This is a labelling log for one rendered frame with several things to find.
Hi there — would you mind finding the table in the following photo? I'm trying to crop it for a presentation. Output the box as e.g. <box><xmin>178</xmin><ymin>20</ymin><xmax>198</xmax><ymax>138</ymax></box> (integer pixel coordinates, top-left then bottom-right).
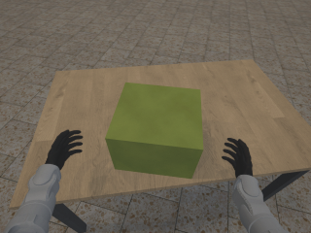
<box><xmin>9</xmin><ymin>59</ymin><xmax>311</xmax><ymax>233</ymax></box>

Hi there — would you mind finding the robot left hand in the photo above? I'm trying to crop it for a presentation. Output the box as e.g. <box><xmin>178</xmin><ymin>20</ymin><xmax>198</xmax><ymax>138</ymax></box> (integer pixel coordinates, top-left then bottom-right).
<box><xmin>45</xmin><ymin>129</ymin><xmax>83</xmax><ymax>170</ymax></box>

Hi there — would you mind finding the robot right hand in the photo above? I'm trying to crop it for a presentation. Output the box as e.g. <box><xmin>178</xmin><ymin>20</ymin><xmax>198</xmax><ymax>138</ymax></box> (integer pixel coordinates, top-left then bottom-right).
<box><xmin>222</xmin><ymin>138</ymin><xmax>253</xmax><ymax>179</ymax></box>

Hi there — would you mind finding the right robot forearm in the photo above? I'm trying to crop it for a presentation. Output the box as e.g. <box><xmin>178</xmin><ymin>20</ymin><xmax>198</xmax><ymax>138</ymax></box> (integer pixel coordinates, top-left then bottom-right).
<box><xmin>232</xmin><ymin>175</ymin><xmax>290</xmax><ymax>233</ymax></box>

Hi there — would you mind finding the left robot forearm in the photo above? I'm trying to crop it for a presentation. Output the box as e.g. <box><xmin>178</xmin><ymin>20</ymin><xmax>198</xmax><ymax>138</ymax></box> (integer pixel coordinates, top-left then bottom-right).
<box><xmin>3</xmin><ymin>164</ymin><xmax>61</xmax><ymax>233</ymax></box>

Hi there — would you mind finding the carton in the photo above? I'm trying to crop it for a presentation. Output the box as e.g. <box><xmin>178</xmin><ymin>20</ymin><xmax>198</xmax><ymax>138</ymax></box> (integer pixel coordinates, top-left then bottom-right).
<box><xmin>105</xmin><ymin>83</ymin><xmax>204</xmax><ymax>179</ymax></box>

